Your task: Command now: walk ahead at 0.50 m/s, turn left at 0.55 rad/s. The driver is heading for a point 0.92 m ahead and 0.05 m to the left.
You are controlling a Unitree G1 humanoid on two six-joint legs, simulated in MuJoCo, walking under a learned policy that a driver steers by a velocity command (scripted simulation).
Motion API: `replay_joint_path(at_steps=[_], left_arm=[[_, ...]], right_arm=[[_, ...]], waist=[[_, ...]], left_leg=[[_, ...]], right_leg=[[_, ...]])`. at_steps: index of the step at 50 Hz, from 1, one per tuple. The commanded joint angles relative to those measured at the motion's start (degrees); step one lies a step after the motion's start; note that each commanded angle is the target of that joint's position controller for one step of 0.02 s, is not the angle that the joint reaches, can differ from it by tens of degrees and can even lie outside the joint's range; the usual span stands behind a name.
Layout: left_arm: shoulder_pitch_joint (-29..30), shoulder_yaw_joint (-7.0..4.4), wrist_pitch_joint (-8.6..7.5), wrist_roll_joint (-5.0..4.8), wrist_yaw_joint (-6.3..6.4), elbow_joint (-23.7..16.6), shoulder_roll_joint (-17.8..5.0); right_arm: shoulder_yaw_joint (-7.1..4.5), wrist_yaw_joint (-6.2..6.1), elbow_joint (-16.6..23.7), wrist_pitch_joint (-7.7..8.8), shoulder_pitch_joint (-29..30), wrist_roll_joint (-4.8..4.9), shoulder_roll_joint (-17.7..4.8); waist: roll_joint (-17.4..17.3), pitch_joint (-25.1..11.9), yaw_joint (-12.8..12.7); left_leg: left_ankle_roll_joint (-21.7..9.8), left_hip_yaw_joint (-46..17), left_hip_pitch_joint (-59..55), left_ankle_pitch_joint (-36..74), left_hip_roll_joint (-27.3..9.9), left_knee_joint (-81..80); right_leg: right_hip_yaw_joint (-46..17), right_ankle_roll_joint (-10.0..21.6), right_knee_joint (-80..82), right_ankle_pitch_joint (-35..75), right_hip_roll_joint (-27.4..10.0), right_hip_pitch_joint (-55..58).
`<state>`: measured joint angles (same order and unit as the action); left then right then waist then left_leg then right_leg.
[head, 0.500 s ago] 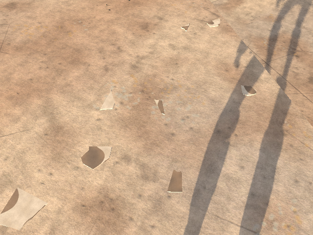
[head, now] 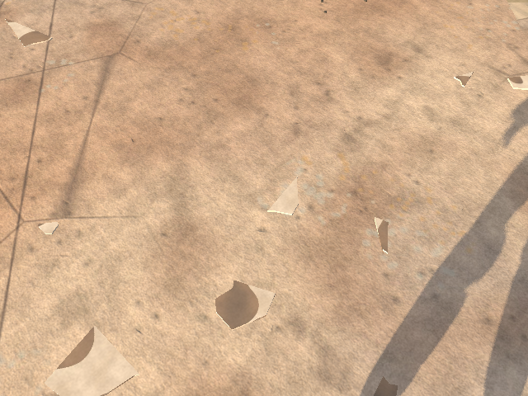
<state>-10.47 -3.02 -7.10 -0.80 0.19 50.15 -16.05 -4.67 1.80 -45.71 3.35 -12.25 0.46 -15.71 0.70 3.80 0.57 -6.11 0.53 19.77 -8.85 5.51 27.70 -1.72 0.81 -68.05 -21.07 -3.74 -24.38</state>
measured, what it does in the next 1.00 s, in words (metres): walks ahead: right foot, then left foot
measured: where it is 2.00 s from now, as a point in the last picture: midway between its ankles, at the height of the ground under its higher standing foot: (229, 233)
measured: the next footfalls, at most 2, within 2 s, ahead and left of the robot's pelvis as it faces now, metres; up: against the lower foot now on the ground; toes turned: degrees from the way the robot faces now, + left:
right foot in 0.36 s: +0.41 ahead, -0.12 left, +0.00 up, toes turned +11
left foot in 0.86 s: +0.65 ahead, +0.18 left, +0.00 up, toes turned +13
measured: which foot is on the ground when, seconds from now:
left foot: down 0.00-0.38, up 0.40-0.84, down 0.86-1.00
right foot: up 0.00-0.34, down 0.36-0.88, up 0.90-1.00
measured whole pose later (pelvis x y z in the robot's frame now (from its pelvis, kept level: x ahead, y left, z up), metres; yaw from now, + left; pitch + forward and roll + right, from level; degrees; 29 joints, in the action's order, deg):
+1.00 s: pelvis +0.58 +0.07 +0.00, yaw +12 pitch +2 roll +0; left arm -16.7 -2.6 -4.7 -1.2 -0.6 50.4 -17.4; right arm -2.7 1.5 -41.8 4.4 -10.6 -0.1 -15.3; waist 1.7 1.4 -0.8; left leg -3.3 2.2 18.9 -9.2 1.8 26.4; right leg -1.0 1.3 -64.9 -21.5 -3.2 -24.5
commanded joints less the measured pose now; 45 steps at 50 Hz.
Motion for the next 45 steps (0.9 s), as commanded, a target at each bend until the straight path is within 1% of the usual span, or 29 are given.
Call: replay_joint_path(at_steps=[1, 3, 5, 8, 10, 12, 13, 15, 16, 17, 18, 19, 20, 21, 22, 23, 24, 25, 27, 29, 32, 35, 38, 40, 41, 42, 43, 44, 45], left_arm=[[-1.17, -1.98, 0.12, 1.02, 0.28, -3.92, -6.63], [1.86, -1.74, 0.98, 1.78, 0.56, -5.31, -5.46], [6.65, -1.45, 1.05, 1.88, 0.59, -7.03, -4.75], [12.42, -0.82, 0.51, 1.36, -0.08, -8.89, -3.41], [14.80, -0.72, 0.17, 0.77, -0.59, -10.00, -3.71], [15.93, -0.76, -0.30, 0.65, -1.25, -10.63, -4.61], [16.06, -0.86, -0.58, 0.72, -1.60, -10.82, -5.13], [14.96, -1.13, -1.08, 0.72, -2.00, -10.89, -6.24], [12.46, -1.46, -1.32, 0.73, -1.95, -10.36, -6.98], [6.68, -2.32, -1.57, 1.04, -1.70, -8.75, -8.54], [-2.25, -3.10, -1.72, 1.86, -1.41, -7.42, -10.97], [-11.03, -4.65, -1.14, 2.34, -1.24, -5.57, -15.84], [-13.33, -4.04, -0.57, 0.50, -1.93, -3.59, -12.54], [-10.15, -2.83, -0.26, -0.47, -1.88, -4.33, -8.59], [-6.11, -2.22, 0.31, 0.17, -1.66, -5.33, -7.08], [-3.29, -1.67, 0.68, 0.75, -1.63, -5.48, -5.91], [-1.97, -1.19, 0.58, 1.36, -1.59, -5.61, -4.86], [-1.63, -1.02, 0.53, 1.56, -1.62, -5.42, -4.59], [-2.50, -1.21, 0.28, 0.91, -1.56, -4.57, -5.49], [-3.52, -1.75, 0.29, 0.51, -1.19, -3.82, -7.51], [-5.25, -1.99, 0.91, -0.03, -0.77, -2.91, -8.64], [-9.21, -1.98, 1.48, -0.53, -0.67, -1.29, -9.30], [-11.66, -2.01, 2.44, -0.75, -0.56, 0.18, -9.61], [-11.65, -2.30, 3.16, -0.74, -0.29, 0.63, -10.55], [-10.80, -2.44, 3.45, -0.75, -0.15, 0.56, -11.18], [-10.14, -2.22, 3.72, -0.72, -0.03, 0.41, -10.79], [-9.71, -1.36, 3.65, 0.07, 0.10, -0.61, -8.98], [-14.96, 0.52, 2.58, 0.74, -0.16, -2.32, -3.22], [-14.94, 0.61, 1.38, 0.33, -0.50, -1.46, -3.86]], right_arm=[[-1.46, -0.82, 4.78, 1.20, 0.66, -0.21, -7.02], [-1.84, -1.59, 4.51, 1.35, -1.28, 0.19, -8.61], [-2.09, -2.30, 4.19, 1.20, -3.19, 0.31, -9.49], [-2.12, -2.69, 3.70, 0.70, -5.40, 0.54, -9.49], [-2.06, -2.65, 2.83, 0.57, -7.35, 0.72, -9.30], [-1.75, -2.73, 1.90, 0.39, -9.15, 0.80, -8.23], [-1.62, -2.85, 1.52, 0.20, -9.95, 0.68, -7.87], [-1.74, -3.11, 1.14, -0.27, -10.60, 0.30, -8.30], [-1.78, -3.12, 1.22, -0.52, -10.20, 0.23, -8.55], [-1.43, -3.02, 1.66, -0.64, -9.26, 0.18, -7.86], [-0.54, -2.78, 2.84, -0.54, -8.08, -0.33, -6.20], [0.56, -2.56, 3.04, 0.14, -15.64, 0.63, -2.79], [0.88, -2.55, 2.59, 0.73, -17.00, 1.22, -3.85], [-0.19, -2.46, 3.42, 0.97, -11.01, 1.82, -8.50], [-0.17, -2.48, 4.76, 1.09, -5.72, 1.48, -8.80], [-0.17, -2.38, 5.72, 1.31, -2.61, 0.52, -8.13], [-0.38, -2.28, 5.82, 1.26, -2.48, 0.01, -7.49], [-0.23, -2.15, 5.62, 1.11, -3.55, 0.09, -6.33], [0.32, -2.07, 5.68, 0.80, -3.94, 0.10, -4.20], [0.88, -2.11, 7.13, 0.88, -0.43, -0.34, -3.30], [1.59, -1.65, 8.43, 1.34, 5.19, -0.25, -2.11], [1.81, -0.95, 9.82, 1.68, 10.61, 0.37, -2.09], [1.64, -0.15, 11.56, 1.92, 14.28, 0.69, -3.01], [1.20, 0.27, 11.84, 2.13, 13.59, 0.64, -4.32], [0.63, 0.25, 11.18, 2.20, 10.58, 0.48, -5.49], [-0.53, -0.01, 9.08, 2.16, 3.62, 0.22, -7.49], [-1.80, -0.57, 6.75, 2.00, -6.05, -0.21, -10.58], [-3.16, -0.94, 5.81, 1.52, -12.69, -1.24, -16.47], [-2.29, -0.80, 5.04, 1.16, -14.45, -0.21, -13.21]], waist=[[-1.85, -6.33, -1.76], [-1.80, -4.38, -1.32], [-2.36, -2.94, 0.19], [-4.29, -2.25, 2.61], [-5.07, -2.31, 3.72], [-5.44, -2.43, 4.39], [-5.59, -2.57, 4.40], [-6.98, -2.61, 3.48], [-7.96, -3.39, 1.99], [-7.70, -6.77, -1.08], [-5.73, -14.62, -5.39], [7.59, -24.29, -4.89], [15.28, -24.67, -5.23], [8.53, -15.27, -6.19], [3.83, -9.51, -5.56], [1.70, -4.77, -4.13], [2.65, -3.64, -2.45], [3.77, -3.65, -1.43], [4.53, -3.85, -0.77], [3.58, -3.20, -1.32], [3.07, -2.67, -3.06], [3.02, -1.80, -5.25], [3.39, -0.64, -5.55], [4.04, -1.29, -4.02], [4.46, -3.12, -1.81], [3.79, -7.38, 1.99], [2.08, -14.41, 6.15], [-10.15, -23.43, 5.67], [-15.36, -27.62, 6.10]], left_leg=[[-11.17, -21.49, -10.53, 7.61, -15.58, -15.95], [-11.12, -18.39, -7.30, 10.25, -14.37, -17.08], [-9.61, -16.16, -5.98, 9.49, -12.43, -17.10], [-6.68, -14.19, -3.94, 5.39, -9.93, -15.97], [-5.97, -15.51, -5.22, 3.51, -10.77, -15.10], [-5.78, -17.27, -10.13, 3.70, -12.51, -12.18], [-5.66, -18.49, -13.05, 4.79, -13.63, -10.42], [-5.27, -20.54, -17.36, 10.19, -15.59, -7.35], [-4.73, -20.67, -18.48, 16.19, -15.54, -4.93], [-3.50, -19.00, -18.43, 24.69, -13.07, 1.06], [-1.69, -16.44, -12.41, 22.73, -10.25, 13.57], [3.36, -10.15, 7.75, 4.59, -2.10, 34.60], [4.43, -10.77, 19.11, -23.81, -0.07, 44.13], [4.06, -12.13, 24.63, -20.96, -3.44, 48.11], [3.88, -9.44, 24.70, -16.32, -6.11, 47.25], [3.93, -7.68, 23.78, -12.92, -8.16, 43.28], [3.91, -7.30, 21.02, -10.43, -10.21, 39.73], [4.10, -6.70, 18.45, -9.41, -11.02, 37.62], [4.86, -5.14, 17.49, -8.39, -11.94, 33.16], [5.92, -3.99, 18.68, -3.98, -12.53, 26.33], [6.36, -2.27, 15.92, 6.69, -11.53, 14.18], [6.42, -0.84, 13.00, 12.82, -9.60, 6.81], [4.95, -1.27, 14.13, 10.20, -8.84, 2.99], [3.45, -0.98, 11.80, 6.20, -8.08, 1.16], [2.42, 0.19, 6.82, 4.88, -6.79, 0.03], [0.82, 1.61, -3.30, 5.51, -5.36, -1.42], [-1.84, -2.43, -18.95, 7.19, -9.64, 1.08], [-10.18, -26.09, -41.96, 1.14, -24.53, 0.50], [-13.00, -41.82, -44.51, -4.90, -28.57, -7.69]], right_leg=[[-3.11, -0.92, 5.59, 3.93, -3.85, -9.72], [-1.96, -2.95, 11.99, 8.82, -3.11, -10.75], [-1.62, -4.14, 21.02, 16.99, -1.75, -11.23], [-0.74, -4.15, 33.37, 27.37, 1.27, -6.66], [-0.84, -3.75, 36.82, 30.03, 2.17, -4.82], [-1.51, -2.74, 39.31, 29.20, 2.02, -5.75], [-1.68, -2.09, 40.32, 27.44, 2.00, -6.24], [-1.05, -0.37, 41.15, 21.43, 2.36, -5.63], [0.11, 0.88, 42.20, 18.91, 3.16, -2.50], [1.17, 2.81, 43.89, 19.49, 3.92, 5.66], [-4.41, 6.59, 40.64, 21.17, -2.21, 20.57], [-26.24, 15.88, 41.38, 13.17, -14.51, 43.78], [-42.17, 18.20, 49.66, 1.08, -19.21, 47.56], [-37.24, 15.34, 51.11, -6.32, -17.53, 41.03], [-29.67, 13.26, 52.22, -3.78, -15.23, 33.01], [-24.25, 12.71, 54.14, 1.97, -12.81, 25.29], [-20.67, 12.04, 55.39, 7.04, -11.00, 20.97], [-18.19, 11.85, 56.57, 10.42, -9.61, 18.44], [-14.14, 12.67, 58.47, 16.25, -8.91, 16.48], [-10.83, 13.19, 59.93, 21.48, -8.83, 16.17], [-5.14, 11.30, 60.44, 24.64, -6.39, 15.78], [-3.54, 10.43, 59.89, 23.97, -6.54, 17.24], [-4.59, 9.60, 57.51, 25.25, -9.28, 22.95], [-4.86, 8.54, 54.47, 30.19, -10.69, 26.18], [-3.95, 7.77, 50.61, 37.95, -10.26, 26.64], [-1.75, 6.48, 42.49, 45.44, -8.05, 25.14], [0.34, 4.58, 29.73, 40.75, -5.42, 17.20], [3.96, 0.37, 6.86, 18.61, 2.82, -5.82], [-2.90, 0.13, -2.67, -11.73, 5.77, -14.70]])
